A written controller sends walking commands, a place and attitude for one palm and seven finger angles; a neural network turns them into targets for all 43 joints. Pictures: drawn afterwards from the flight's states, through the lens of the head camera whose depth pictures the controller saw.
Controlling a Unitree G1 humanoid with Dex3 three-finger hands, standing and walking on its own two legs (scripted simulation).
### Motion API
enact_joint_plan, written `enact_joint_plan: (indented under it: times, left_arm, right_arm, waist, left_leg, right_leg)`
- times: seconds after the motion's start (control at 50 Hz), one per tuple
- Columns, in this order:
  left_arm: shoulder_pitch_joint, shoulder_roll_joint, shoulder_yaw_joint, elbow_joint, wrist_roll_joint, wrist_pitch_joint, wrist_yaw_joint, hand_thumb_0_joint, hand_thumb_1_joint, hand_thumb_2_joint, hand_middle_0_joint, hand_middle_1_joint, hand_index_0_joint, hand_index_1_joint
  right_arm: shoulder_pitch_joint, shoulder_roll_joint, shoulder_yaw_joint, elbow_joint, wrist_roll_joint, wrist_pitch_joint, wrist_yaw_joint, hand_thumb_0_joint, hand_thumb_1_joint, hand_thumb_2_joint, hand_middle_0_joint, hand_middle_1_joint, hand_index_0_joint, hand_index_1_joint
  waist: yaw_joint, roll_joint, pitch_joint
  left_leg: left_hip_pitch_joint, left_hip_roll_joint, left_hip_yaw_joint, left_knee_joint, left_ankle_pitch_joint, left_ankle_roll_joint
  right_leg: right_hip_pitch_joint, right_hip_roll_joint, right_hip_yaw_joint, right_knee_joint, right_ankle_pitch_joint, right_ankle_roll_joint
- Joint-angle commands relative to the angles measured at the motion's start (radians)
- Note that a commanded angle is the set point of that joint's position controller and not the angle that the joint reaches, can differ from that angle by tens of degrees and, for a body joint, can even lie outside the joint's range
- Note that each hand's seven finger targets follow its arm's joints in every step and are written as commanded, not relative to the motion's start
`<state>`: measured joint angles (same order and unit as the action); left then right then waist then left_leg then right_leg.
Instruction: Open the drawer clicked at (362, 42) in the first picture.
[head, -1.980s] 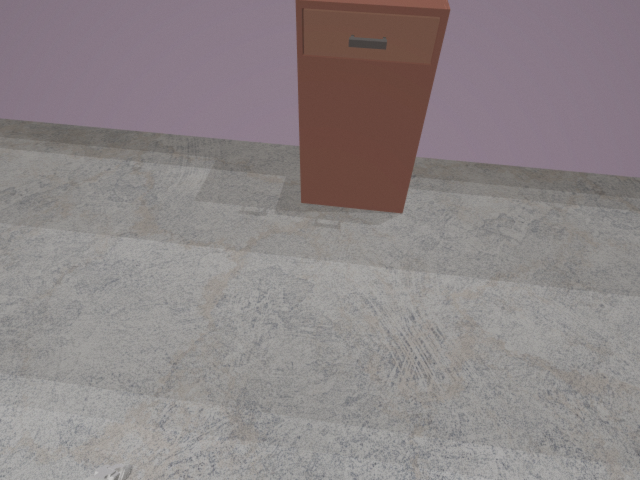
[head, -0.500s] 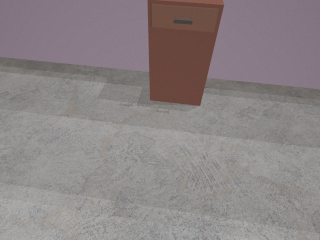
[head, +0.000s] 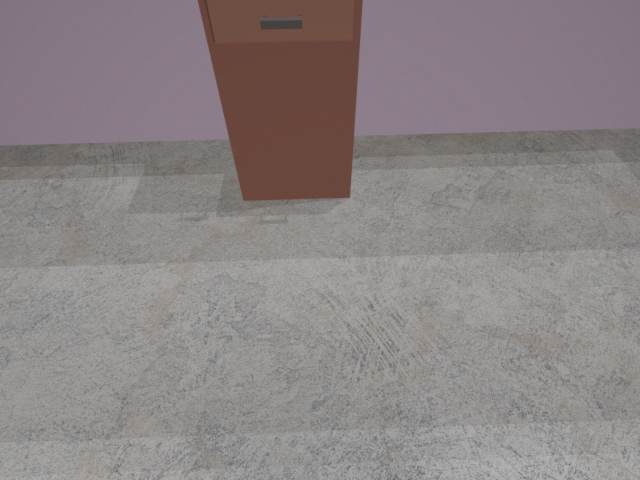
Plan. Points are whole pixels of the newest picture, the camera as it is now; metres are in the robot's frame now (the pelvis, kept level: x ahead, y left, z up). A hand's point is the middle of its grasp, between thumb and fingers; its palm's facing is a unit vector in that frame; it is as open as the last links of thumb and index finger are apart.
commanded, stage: walk to a spot facing it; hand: left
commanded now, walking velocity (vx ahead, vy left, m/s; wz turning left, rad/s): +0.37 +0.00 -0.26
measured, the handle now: (281, 20) +1.31 +0.19 +0.02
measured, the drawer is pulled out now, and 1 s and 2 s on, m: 0.00 0.00 0.00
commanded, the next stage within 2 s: turn to face it in 0.90 s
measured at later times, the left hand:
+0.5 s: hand (195, 472) +0.16 +0.20 -0.18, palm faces -0.01 -0.99 -0.13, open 7.4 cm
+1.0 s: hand (299, 238) +0.60 +0.09 -0.15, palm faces -0.40 -0.89 -0.19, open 7.4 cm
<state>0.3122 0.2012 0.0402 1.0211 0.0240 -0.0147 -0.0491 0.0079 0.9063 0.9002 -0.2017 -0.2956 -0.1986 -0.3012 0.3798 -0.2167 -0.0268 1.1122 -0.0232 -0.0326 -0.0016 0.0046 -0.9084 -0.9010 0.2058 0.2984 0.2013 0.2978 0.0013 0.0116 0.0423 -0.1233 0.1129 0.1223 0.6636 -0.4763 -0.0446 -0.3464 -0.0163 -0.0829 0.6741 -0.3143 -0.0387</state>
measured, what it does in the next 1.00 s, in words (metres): walks ahead, turning right: left foot, then right foot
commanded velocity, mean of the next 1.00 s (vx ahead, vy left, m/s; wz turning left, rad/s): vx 0.32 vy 0.00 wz -0.36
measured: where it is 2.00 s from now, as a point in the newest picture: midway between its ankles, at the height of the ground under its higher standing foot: (371, 371)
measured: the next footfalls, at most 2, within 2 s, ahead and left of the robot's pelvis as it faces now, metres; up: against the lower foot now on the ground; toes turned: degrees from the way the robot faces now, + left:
left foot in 0.44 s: +0.35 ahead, +0.12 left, +0.00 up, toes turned +2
right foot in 1.00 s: +0.53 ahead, -0.19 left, +0.00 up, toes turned -31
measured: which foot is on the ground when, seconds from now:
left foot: up 0.00-0.42, down 0.44-1.00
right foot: down 0.00-0.44, up 0.46-0.98, down 1.00-1.00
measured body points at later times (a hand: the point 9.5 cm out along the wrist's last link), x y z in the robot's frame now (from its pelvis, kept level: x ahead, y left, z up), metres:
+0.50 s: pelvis +0.22 +0.04 +0.00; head +0.24 +0.06 +0.45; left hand +0.16 +0.25 -0.17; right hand +0.32 -0.19 -0.13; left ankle +0.31 +0.12 -0.72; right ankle +0.04 -0.08 -0.66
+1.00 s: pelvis +0.42 -0.04 +0.00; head +0.45 -0.07 +0.45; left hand +0.62 +0.13 -0.14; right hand +0.24 -0.20 -0.15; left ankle +0.31 +0.12 -0.71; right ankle +0.49 -0.16 -0.72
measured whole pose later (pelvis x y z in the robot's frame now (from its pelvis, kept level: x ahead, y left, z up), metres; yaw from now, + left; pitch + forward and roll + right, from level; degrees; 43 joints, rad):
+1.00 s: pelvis +0.42 -0.04 +0.00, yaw -22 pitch +0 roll +1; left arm 0.12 0.19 0.07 0.95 0.03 0.00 -0.05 0.00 0.91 0.90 -0.20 -0.29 -0.19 -0.30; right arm 0.47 -0.14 -0.05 1.11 -0.03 -0.06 -0.01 0.00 -0.91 -0.90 0.20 0.30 0.20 0.30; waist -0.05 0.01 0.08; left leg 0.05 0.16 0.40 0.53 -0.48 -0.08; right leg -0.47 -0.05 -0.15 0.62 -0.19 -0.06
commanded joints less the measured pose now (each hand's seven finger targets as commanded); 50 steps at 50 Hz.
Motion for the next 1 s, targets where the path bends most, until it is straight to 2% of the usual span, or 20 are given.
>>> enact_joint_plan:
  times: [0.0, 0.02, 0.06, 0.14, 0.22, 0.3, 0.34, 0.38, 0.4, 0.42, 0.44, 0.46, 0.5, 0.58, 0.72, 0.86, 0.9, 0.94, 0.96, 0.98]
  left_arm:
    - [0.317, 0.242, 0.062, 0.038, -0.015, -0.045, 0.058, 0.0, 0.9, 0.9, -0.2, -0.3, -0.2, -0.3]
    - [0.259, 0.21, 0.056, 0.023, -0.01, -0.046, 0.059, 0.0, 0.9, 0.9, -0.2, -0.3, -0.2, -0.3]
    - [0.154, 0.144, 0.031, 0.001, -0.002, -0.048, 0.063, 0.0, 0.9, 0.9, -0.2, -0.3, -0.2, -0.3]
    - [0.113, 0.113, 0.023, 0.009, 0.003, -0.06, 0.064, 0.0, 0.9, 0.9, -0.2, -0.3, -0.2, -0.3]
    - [0.177, 0.099, 0.02, 0.047, -0.001, -0.072, 0.067, 0.0, 0.9, 0.9, -0.2, -0.3, -0.2, -0.3]
    - [0.189, 0.095, 0.02, 0.061, 0.003, -0.067, 0.075, 0.0, 0.9, 0.9, -0.2, -0.3, -0.2, -0.3]
    - [0.161, 0.111, 0.027, 0.057, 0.003, -0.066, 0.075, 0.0, 0.9, 0.9, -0.2, -0.3, -0.2, -0.3]
    - [0.134, 0.112, 0.034, 0.052, -0.004, -0.065, 0.075, 0.0, 0.9, 0.9, -0.2, -0.3, -0.2, -0.3]
    - [0.152, 0.08, 0.033, 0.047, -0.009, -0.064, 0.07, 0.0, 0.9, 0.9, -0.2, -0.3, -0.2, -0.3]
    - [0.234, 0.02, 0.028, 0.039, -0.021, -0.058, 0.058, 0.0, 0.9, 0.9, -0.2, -0.3, -0.2, -0.3]
    - [0.181, 0.038, 0.026, 0.014, -0.013, -0.063, 0.06, 0.0, 0.9, 0.9, -0.2, -0.3, -0.2, -0.3]
    - [0.121, 0.046, 0.027, 0.013, -0.01, -0.057, 0.06, 0.0, 0.9, 0.9, -0.2, -0.3, -0.2, -0.3]
    - [0.053, 0.026, 0.031, 0.01, 0.0, -0.044, 0.042, 0.0, 0.9, 0.9, -0.2, -0.3, -0.2, -0.3]
    - [0.102, -0.028, 0.035, 0.011, 0.013, 0.008, 0.031, 0.0, 0.9, 0.9, -0.2, -0.3, -0.2, -0.3]
    - [-0.082, -0.004, 0.049, -0.074, 0.016, 0.026, 0.008, 0.0, 0.9, 0.9, -0.2, -0.3, -0.2, -0.3]
    - [-0.269, -0.008, 0.035, -0.144, 0.005, 0.013, -0.001, 0.0, 0.9, 0.9, -0.2, -0.3, -0.2, -0.3]
    - [-0.237, 0.014, 0.039, -0.145, 0.005, 0.004, 0.003, 0.0, 0.9, 0.9, -0.2, -0.3, -0.2, -0.3]
    - [-0.074, 0.048, 0.05, -0.101, 0.009, -0.009, 0.006, 0.0, 0.9, 0.9, -0.2, -0.3, -0.2, -0.3]
    - [0.08, 0.104, 0.067, -0.057, 0.013, -0.025, 0.011, 0.0, 0.9, 0.9, -0.2, -0.3, -0.2, -0.3]
    - [0.168, 0.232, 0.095, -0.038, 0.013, -0.04, 0.025, 0.0, 0.9, 0.9, -0.2, -0.3, -0.2, -0.3]
  right_arm:
    - [-0.191, -0.106, -0.027, -0.156, 0.012, -0.044, -0.001, 0.0, -0.9, -0.9, 0.2, 0.3, 0.2, 0.3]
    - [-0.227, -0.081, -0.026, -0.146, 0.011, -0.046, 0.001, 0.0, -0.9, -0.9, 0.2, 0.3, 0.2, 0.3]
    - [-0.2, -0.06, -0.029, -0.123, -0.001, -0.03, 0.004, 0.0, -0.9, -0.9, 0.2, 0.3, 0.2, 0.3]
    - [-0.129, -0.013, -0.033, -0.111, 0.0, -0.001, 0.017, 0.0, -0.9, -0.9, 0.2, 0.3, 0.2, 0.3]
    - [-0.224, -0.005, -0.033, -0.152, 0.002, -0.012, 0.029, 0.0, -0.9, -0.9, 0.2, 0.3, 0.2, 0.3]
    - [-0.317, 0.007, -0.028, -0.192, 0.008, -0.025, 0.033, 0.0, -0.9, -0.9, 0.2, 0.3, 0.2, 0.3]
    - [-0.282, -0.005, -0.033, -0.187, 0.009, -0.033, 0.029, 0.0, -0.9, -0.9, 0.2, 0.3, 0.2, 0.3]
    - [-0.067, -0.048, -0.047, -0.121, 0.0, -0.043, 0.011, 0.0, -0.9, -0.9, 0.2, 0.3, 0.2, 0.3]
    - [0.085, -0.128, -0.067, -0.078, -0.007, -0.046, 0.0, 0.0, -0.9, -0.9, 0.2, 0.3, 0.2, 0.3]
    - [0.177, -0.235, -0.09, -0.059, -0.02, -0.049, -0.008, 0.0, -0.9, -0.9, 0.2, 0.3, 0.2, 0.3]
    - [0.171, -0.225, -0.081, -0.064, -0.005, -0.037, -0.011, 0.0, -0.9, -0.9, 0.2, 0.3, 0.2, 0.3]
    - [0.081, -0.165, -0.071, -0.075, -0.002, -0.036, -0.014, 0.0, -0.9, -0.9, 0.2, 0.3, 0.2, 0.3]
    - [-0.047, -0.056, -0.042, -0.109, 0.0, -0.049, -0.014, 0.0, -0.9, -0.9, 0.2, 0.3, 0.2, 0.3]
    - [-0.062, -0.016, -0.033, -0.092, 0.003, -0.067, -0.02, 0.0, -0.9, -0.9, 0.2, 0.3, 0.2, 0.3]
    - [0.024, -0.043, -0.041, -0.071, 0.007, -0.075, -0.025, 0.0, -0.9, -0.9, 0.2, 0.3, 0.2, 0.3]
    - [0.104, -0.082, -0.049, -0.044, -0.006, -0.056, -0.022, 0.0, -0.9, -0.9, 0.2, 0.3, 0.2, 0.3]
    - [0.102, -0.098, -0.056, -0.05, -0.007, -0.05, -0.02, 0.0, -0.9, -0.9, 0.2, 0.3, 0.2, 0.3]
    - [0.061, -0.131, -0.06, -0.07, -0.001, -0.046, -0.02, 0.0, -0.9, -0.9, 0.2, 0.3, 0.2, 0.3]
    - [0.038, -0.134, -0.059, -0.088, 0.006, -0.044, -0.013, 0.0, -0.9, -0.9, 0.2, 0.3, 0.2, 0.3]
    - [0.089, -0.065, -0.045, -0.112, 0.02, -0.043, -0.002, 0.0, -0.9, -0.9, 0.2, 0.3, 0.2, 0.3]
  waist:
    - [0.133, -0.197, -0.061]
    - [0.123, -0.124, -0.006]
    - [0.054, -0.054, 0.077]
    - [-0.011, -0.087, 0.083]
    - [0.02, -0.107, 0.067]
    - [0.041, -0.124, 0.091]
    - [0.015, -0.126, 0.081]
    - [-0.082, -0.074, -0.026]
    - [-0.132, 0.057, -0.133]
    - [-0.121, 0.337, -0.249]
    - [-0.115, 0.292, -0.228]
    - [-0.09, 0.177, -0.122]
    - [-0.037, 0.06, 0.043]
    - [0.028, 0.091, 0.039]
    - [0.001, 0.068, 0.07]
    - [-0.058, 0.097, 0.105]
    - [-0.037, 0.103, 0.071]
    - [0.043, 0.105, -0.029]
    - [0.123, 0.039, -0.132]
    - [0.136, -0.207, -0.277]
  left_leg:
    - [-0.619, -0.01, -0.081, 0.588, -0.032, 0.044]
    - [-0.625, 0.021, -0.087, 0.603, 0.034, 0.041]
    - [-0.562, 0.047, -0.102, 0.559, 0.108, 0.028]
    - [-0.48, 0.035, -0.052, 0.405, 0.23, 0.003]
    - [-0.541, 0.022, -0.03, 0.246, 0.309, 0.003]
    - [-0.454, 0.002, -0.017, 0.071, 0.307, 0.026]
    - [-0.335, -0.025, -0.006, 0.0, 0.29, 0.045]
    - [-0.041, -0.069, 0.002, -0.118, 0.337, 0.063]
    - [0.196, 0.028, -0.113, -0.145, 0.322, 0.089]
    - [0.388, 0.325, -0.515, -0.279, 0.272, 0.18]
    - [0.32, 0.387, -0.643, -0.404, 0.182, 0.217]
    - [0.19, 0.36, -0.563, -0.448, 0.09, 0.194]
    - [-0.056, 0.306, -0.381, -0.473, 0.117, 0.179]
    - [-0.173, 0.216, -0.113, -0.501, 0.195, 0.143]
    - [0.029, 0.222, 0.006, -0.512, 0.358, 0.164]
    - [0.144, 0.251, 0.131, -0.422, 0.591, 0.153]
    - [0.169, 0.258, 0.165, -0.312, 0.803, 0.138]
    - [0.143, 0.239, 0.21, -0.065, 1.015, 0.108]
    - [0.015, 0.209, 0.229, 0.18, 0.923, 0.062]
    - [-0.324, 0.065, 0.215, 0.504, 0.24, 0.004]
  right_leg:
    - [0.492, -0.384, 0.656, -0.426, 0.092, -0.217]
    - [0.395, -0.354, 0.602, -0.418, 0.089, -0.219]
    - [0.208, -0.316, 0.487, -0.443, 0.087, -0.195]
    - [0.106, -0.217, 0.279, -0.483, 0.16, -0.151]
    - [0.25, -0.186, 0.236, -0.461, 0.326, -0.142]
    - [0.271, -0.198, 0.231, -0.436, 0.421, -0.124]
    - [0.253, -0.198, 0.218, -0.383, 0.5, -0.116]
    - [0.202, -0.134, 0.165, -0.132, 0.609, -0.079]
    - [0.081, -0.073, 0.129, 0.093, 0.443, -0.049]
    - [-0.15, 0.065, 0.028, 0.441, -0.141, -0.004]
    - [-0.219, 0.052, 0.114, 0.613, -0.241, -0.016]
    - [-0.253, -0.01, 0.139, 0.677, -0.151, -0.017]
    - [-0.259, -0.087, 0.119, 0.666, -0.028, -0.002]
    - [-0.195, -0.104, 0.095, 0.574, 0.075, 0.023]
    - [-0.397, -0.137, 0.057, 0.386, 0.213, 0.064]
    - [-0.307, -0.09, -0.045, 0.042, 0.153, 0.033]
    - [-0.216, -0.047, -0.074, -0.005, 0.09, 0.003]
    - [0.019, 0.019, -0.114, -0.07, 0.078, -0.03]
    - [0.282, 0.012, -0.093, -0.14, 0.178, -0.052]
    - [0.606, -0.271, 0.302, -0.171, 0.396, -0.148]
